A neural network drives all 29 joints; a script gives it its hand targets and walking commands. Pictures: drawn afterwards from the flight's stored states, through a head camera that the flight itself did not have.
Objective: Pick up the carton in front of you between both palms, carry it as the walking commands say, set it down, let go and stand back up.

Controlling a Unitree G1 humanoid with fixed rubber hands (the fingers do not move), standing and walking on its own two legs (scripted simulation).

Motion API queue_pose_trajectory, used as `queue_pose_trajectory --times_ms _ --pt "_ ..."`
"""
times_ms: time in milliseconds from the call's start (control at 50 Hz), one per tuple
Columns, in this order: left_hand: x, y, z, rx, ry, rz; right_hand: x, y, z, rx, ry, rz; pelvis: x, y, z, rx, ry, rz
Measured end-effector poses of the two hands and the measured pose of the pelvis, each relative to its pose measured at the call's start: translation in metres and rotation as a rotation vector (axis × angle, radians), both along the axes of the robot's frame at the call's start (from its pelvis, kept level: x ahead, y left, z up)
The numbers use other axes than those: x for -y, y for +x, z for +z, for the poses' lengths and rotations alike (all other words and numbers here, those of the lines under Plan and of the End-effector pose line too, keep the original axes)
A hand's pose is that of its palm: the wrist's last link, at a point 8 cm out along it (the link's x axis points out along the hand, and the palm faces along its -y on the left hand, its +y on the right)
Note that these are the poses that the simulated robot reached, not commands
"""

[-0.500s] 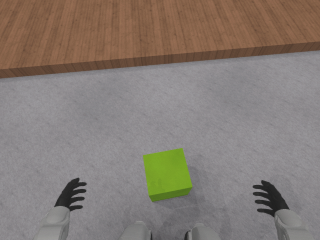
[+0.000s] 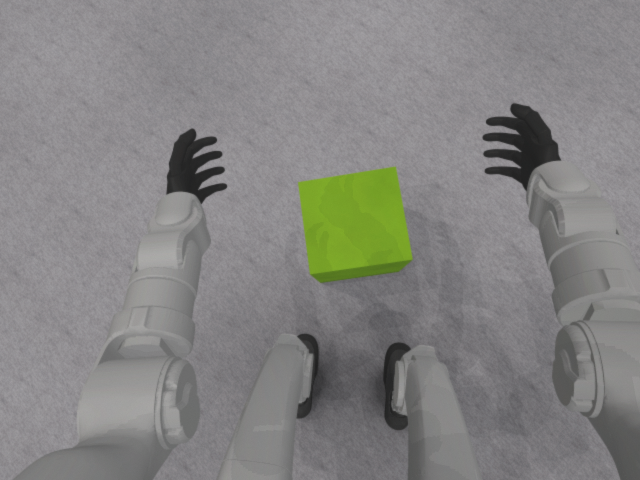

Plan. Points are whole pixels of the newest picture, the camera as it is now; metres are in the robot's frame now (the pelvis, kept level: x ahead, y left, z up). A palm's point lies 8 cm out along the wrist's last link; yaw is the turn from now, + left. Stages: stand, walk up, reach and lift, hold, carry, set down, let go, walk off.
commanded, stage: reach and lift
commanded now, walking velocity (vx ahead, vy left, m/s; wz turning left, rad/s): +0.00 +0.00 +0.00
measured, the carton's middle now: (353, 231) +0.49 +0.03 -0.54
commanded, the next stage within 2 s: none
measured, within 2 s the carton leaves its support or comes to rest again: leaves its support in 1.90 s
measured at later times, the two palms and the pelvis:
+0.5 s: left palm (238, 201) +0.46 +0.21 -0.23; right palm (470, 172) +0.54 -0.16 -0.24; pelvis +0.01 -0.01 -0.10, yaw +2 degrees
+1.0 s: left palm (270, 234) +0.45 +0.21 -0.44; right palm (436, 213) +0.52 -0.15 -0.45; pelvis -0.04 +0.00 -0.27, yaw +3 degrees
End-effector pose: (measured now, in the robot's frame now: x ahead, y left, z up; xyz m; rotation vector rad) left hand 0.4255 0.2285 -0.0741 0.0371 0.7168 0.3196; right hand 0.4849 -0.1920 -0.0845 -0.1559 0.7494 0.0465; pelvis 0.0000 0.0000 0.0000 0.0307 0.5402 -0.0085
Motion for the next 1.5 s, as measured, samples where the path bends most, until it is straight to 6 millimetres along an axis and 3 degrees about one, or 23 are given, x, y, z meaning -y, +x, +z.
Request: queue_pose_trajectory --times_ms 140,240,420,540,680,840,1020,1100,1200,1360,1500 --pt "0.015 0.037 -0.02 0.058 -0.028 0.033 -0.029 0.055 -0.012 0.063 0.054 0.036 0.006 -0.008 -0.02 -0.105 0.01 -0.002" --pt "0.023 0.04 -0.052 0.065 -0.04 0.043 -0.039 0.069 -0.04 0.081 0.066 0.047 0.009 -0.002 -0.03 -0.193 0.015 0.004" --pt "0.017 0.039 -0.116 0.058 -0.04 0.05 -0.036 0.063 -0.113 0.072 0.058 0.016 0.012 0.01 -0.072 -0.302 0.018 0.013" --pt "0.015 0.035 -0.178 0.025 -0.04 0.022 -0.033 0.047 -0.18 0.045 0.046 -0.008 0.009 0.008 -0.117 -0.352 0.018 0.017" --pt "0.013 0.028 -0.249 0.017 -0.038 0.025 -0.031 0.038 -0.255 0.055 0.04 -0.03 0.005 -0.009 -0.178 -0.33 0.028 0.022" --pt "0.015 0.032 -0.308 0.009 -0.042 0.02 -0.034 0.047 -0.306 0.064 0.033 -0.032 0.002 -0.029 -0.234 -0.229 0.026 0.026" --pt "0.022 0.025 -0.377 -0.071 -0.05 -0.01 -0.043 0.036 -0.375 -0.003 0.035 -0.037 0.0 -0.036 -0.269 -0.167 0.023 0.031" --pt "0.005 0.035 -0.385 -0.048 -0.026 0.015 -0.044 0.036 -0.399 0.004 0.036 -0.035 -0.001 -0.036 -0.283 -0.134 0.023 0.043" --pt "0.005 0.043 -0.395 -0.043 -0.032 -0.002 -0.045 0.037 -0.409 0.024 0.036 -0.021 -0.002 -0.035 -0.294 -0.103 0.014 0.05" --pt "0.026 0.053 -0.386 -0.021 -0.055 -0.023 -0.044 0.033 -0.397 0.039 0.051 -0.035 -0.004 -0.031 -0.295 -0.109 0.009 0.05" --pt "0.031 0.039 -0.382 -0.041 -0.059 -0.03 -0.057 0.029 -0.386 0.017 0.055 -0.014 -0.002 -0.032 -0.285 -0.132 0.019 0.04"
